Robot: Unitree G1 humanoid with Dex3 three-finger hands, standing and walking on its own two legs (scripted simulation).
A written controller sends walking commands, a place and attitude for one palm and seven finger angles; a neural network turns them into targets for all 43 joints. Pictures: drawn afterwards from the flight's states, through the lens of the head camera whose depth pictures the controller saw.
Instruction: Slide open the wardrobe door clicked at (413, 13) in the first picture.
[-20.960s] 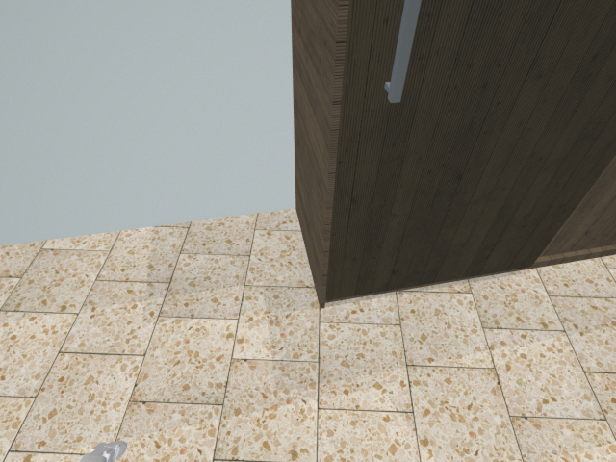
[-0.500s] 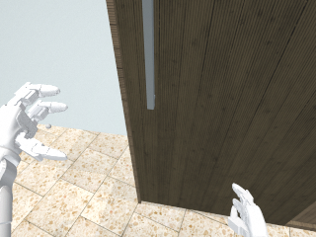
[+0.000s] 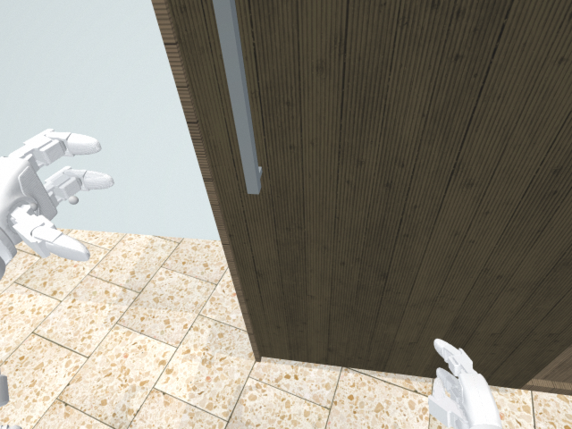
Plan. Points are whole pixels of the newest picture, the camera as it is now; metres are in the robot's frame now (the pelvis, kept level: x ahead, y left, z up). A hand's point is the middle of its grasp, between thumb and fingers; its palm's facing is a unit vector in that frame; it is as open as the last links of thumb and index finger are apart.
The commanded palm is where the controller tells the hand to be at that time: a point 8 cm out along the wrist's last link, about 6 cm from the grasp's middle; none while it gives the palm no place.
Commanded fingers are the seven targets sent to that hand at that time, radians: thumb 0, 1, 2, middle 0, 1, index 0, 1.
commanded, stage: raise the hand with hooked fingers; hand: left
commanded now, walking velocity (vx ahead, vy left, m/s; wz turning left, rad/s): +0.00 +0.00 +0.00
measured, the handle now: (243, 97) +0.49 +0.11 +0.25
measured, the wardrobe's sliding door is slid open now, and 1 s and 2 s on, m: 0.00 0.00 0.00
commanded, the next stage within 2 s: move the hooked fingers beside the handle in 0.30 s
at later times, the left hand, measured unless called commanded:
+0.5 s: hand (56, 186) +0.28 +0.28 +0.25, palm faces +0.06 -0.99 -0.11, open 14.0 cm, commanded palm +0.25 +0.31 +0.25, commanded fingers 0.00 -0.50 0.30 -0.30 -1.20 -0.30 -1.20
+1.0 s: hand (116, 179) +0.33 +0.24 +0.23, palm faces +0.04 -0.99 -0.11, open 14.0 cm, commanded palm +0.30 +0.28 +0.24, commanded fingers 0.00 -0.50 0.30 -0.30 -1.20 -0.30 -1.20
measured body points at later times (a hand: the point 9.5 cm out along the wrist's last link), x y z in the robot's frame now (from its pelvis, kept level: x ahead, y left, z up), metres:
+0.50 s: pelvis +0.01 +0.00 +0.00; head -0.03 -0.03 +0.45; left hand +0.27 +0.33 +0.26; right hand +0.22 -0.21 -0.06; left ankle -0.01 +0.10 -0.74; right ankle +0.01 -0.10 -0.74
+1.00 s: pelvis +0.01 +0.01 +0.00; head +0.00 -0.02 +0.45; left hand +0.32 +0.30 +0.23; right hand +0.22 -0.21 -0.07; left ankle -0.01 +0.10 -0.74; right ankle +0.01 -0.10 -0.74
